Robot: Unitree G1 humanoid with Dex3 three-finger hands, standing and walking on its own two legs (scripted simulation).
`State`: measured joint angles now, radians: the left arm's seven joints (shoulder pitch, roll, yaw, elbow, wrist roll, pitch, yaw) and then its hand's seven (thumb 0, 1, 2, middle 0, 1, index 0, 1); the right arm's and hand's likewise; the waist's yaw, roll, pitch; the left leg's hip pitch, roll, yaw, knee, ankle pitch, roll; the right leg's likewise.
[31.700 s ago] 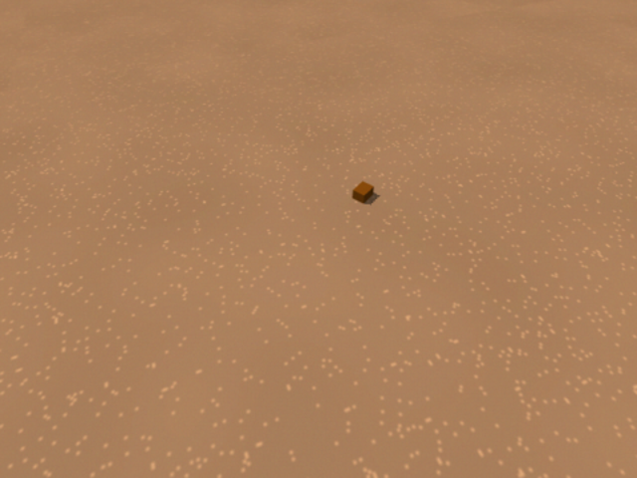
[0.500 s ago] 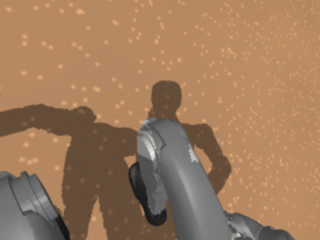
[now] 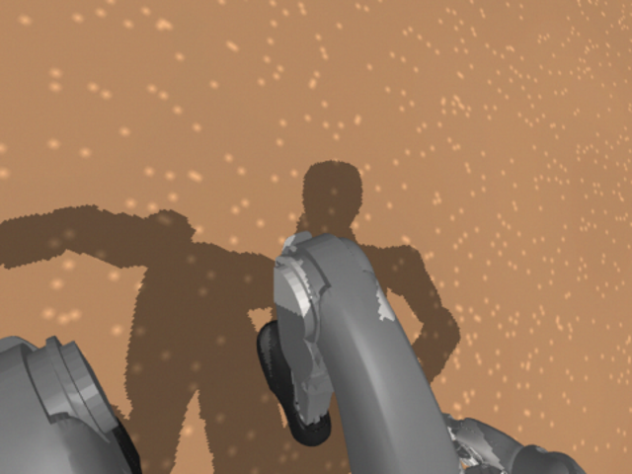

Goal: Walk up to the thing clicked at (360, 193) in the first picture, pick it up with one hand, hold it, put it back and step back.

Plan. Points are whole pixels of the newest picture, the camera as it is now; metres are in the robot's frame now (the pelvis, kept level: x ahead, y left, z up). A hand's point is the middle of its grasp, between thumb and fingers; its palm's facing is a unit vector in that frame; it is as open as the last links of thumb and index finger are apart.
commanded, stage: close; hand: left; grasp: from above
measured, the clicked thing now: out of the picture +0.43 +0.34 -0.27
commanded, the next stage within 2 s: go down in 0.54 s
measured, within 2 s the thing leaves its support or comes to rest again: neither
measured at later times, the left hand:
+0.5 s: hand out of the picture +0.41 +0.32 -0.24, palm faces +0.09 -0.48 -0.87, open 10.2 cm
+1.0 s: hand out of the picture +0.43 +0.33 -0.22, palm faces +0.15 -0.47 -0.87, open 12.2 cm
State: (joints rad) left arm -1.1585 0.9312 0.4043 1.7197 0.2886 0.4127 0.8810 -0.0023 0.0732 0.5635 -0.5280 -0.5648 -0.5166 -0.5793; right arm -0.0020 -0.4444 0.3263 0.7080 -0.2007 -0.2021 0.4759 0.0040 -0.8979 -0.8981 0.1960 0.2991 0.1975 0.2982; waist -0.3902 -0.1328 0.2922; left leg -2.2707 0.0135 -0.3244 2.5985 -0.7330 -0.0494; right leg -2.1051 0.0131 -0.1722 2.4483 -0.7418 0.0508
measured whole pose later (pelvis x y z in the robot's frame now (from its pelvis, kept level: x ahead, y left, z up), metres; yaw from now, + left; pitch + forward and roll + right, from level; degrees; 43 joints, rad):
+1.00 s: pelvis +0.00 +0.00 +0.01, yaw +0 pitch +23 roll -13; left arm -1.19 0.92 0.45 1.63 0.33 0.46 0.86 0.00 -0.19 0.77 -0.31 -0.81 -0.31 -0.82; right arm 0.02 -0.43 0.29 0.73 -0.20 -0.21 0.48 0.00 -0.91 -0.90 0.20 0.30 0.20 0.30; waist -0.37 -0.11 0.28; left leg -2.27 0.02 -0.31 2.57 -0.73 -0.05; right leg -2.11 0.01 -0.17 2.43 -0.73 0.05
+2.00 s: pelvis -0.01 -0.02 +0.13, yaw +7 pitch +34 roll -3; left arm -1.22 0.77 0.34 1.55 0.61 0.67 0.48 0.00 -0.40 0.92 -0.14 -0.98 -0.14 -0.98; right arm 0.19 -0.31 -0.01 0.92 -0.05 -0.22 0.25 0.01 -0.90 -0.89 0.20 0.30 0.20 0.30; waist -0.22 0.05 -0.15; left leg -2.03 0.09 -0.09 2.07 -0.63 -0.03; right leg -1.99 0.01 -0.03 2.04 -0.64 0.01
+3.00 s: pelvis +0.01 -0.01 +0.22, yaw +7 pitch +34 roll -4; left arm -1.11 0.68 0.34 1.45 0.57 0.68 0.52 0.00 -0.49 0.97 -0.11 -1.02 -0.09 -1.03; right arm 0.17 -0.26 0.01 0.88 -0.06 -0.23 0.17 0.01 -0.90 -0.90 0.20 0.30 0.20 0.30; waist -0.18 0.03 -0.17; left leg -1.78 0.10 -0.07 1.81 -0.63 -0.03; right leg -1.73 0.00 -0.04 1.77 -0.63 0.01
